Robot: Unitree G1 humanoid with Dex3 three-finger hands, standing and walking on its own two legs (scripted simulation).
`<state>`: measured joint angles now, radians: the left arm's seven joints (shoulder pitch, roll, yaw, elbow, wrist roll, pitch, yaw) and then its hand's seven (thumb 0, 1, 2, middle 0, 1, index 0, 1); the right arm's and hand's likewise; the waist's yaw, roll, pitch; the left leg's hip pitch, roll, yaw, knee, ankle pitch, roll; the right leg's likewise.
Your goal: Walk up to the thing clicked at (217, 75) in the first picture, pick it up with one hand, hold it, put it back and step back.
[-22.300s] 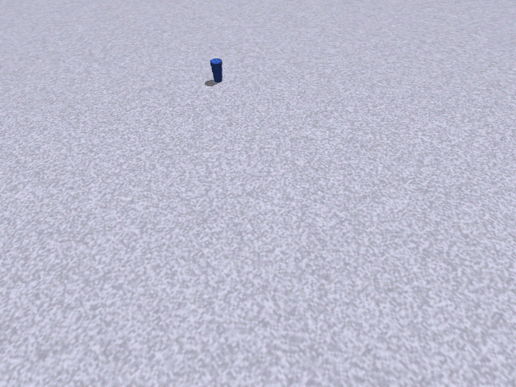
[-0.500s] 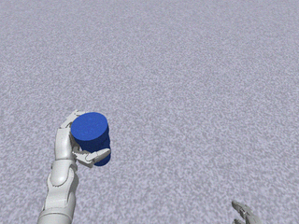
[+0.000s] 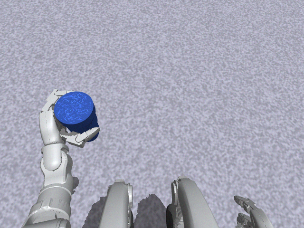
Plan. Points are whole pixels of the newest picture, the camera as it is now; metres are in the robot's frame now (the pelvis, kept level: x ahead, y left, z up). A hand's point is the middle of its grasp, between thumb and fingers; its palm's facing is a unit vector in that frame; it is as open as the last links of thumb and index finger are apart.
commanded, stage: crouch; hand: left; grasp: from the side
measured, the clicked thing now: (82, 121) +0.40 +0.18 -0.02
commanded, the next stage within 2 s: lower in 1.24 s
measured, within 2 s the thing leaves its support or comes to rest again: neither
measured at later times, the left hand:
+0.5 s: hand (88, 140) +0.41 +0.22 -0.22, palm faces +0.23 -0.97 -0.02, open 11.2 cm
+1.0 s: hand (93, 144) +0.42 +0.23 -0.32, palm faces +0.22 -0.98 -0.03, open 11.2 cm
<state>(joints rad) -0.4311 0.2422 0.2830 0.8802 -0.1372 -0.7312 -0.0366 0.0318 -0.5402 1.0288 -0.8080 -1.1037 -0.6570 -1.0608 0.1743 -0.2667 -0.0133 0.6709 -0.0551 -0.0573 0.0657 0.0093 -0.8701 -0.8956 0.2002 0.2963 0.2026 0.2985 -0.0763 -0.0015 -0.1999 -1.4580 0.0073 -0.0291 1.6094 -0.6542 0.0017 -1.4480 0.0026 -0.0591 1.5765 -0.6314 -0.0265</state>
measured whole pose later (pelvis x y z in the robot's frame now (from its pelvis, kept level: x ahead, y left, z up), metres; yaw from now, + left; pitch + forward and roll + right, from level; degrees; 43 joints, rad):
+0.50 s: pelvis -0.05 +0.00 -0.17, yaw -2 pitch +33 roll -4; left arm -0.68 0.39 0.45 1.16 -0.10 -0.84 -0.09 0.03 -0.54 1.03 -0.81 -1.10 -0.66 -1.06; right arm 0.07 -0.26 0.05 0.72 -0.11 -0.02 0.10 0.01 -0.91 -0.91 0.20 0.30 0.20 0.30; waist -0.13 -0.03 -0.13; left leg -2.07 0.00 -0.05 2.18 -0.70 0.01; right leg -2.04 -0.01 -0.09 2.13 -0.67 -0.03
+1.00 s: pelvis -0.06 +0.01 -0.25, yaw -6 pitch +28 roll -8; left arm -0.73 0.53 0.52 1.20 -0.06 -0.84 -0.07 0.02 -0.52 0.99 -0.82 -1.06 -0.67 -1.03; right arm 0.07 -0.30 0.16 0.72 -0.18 0.02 0.12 0.00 -0.91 -0.90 0.20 0.30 0.21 0.30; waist -0.20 -0.06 0.02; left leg -2.25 0.01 -0.11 2.43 -0.68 0.02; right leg -2.19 -0.01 -0.15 2.31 -0.62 -0.02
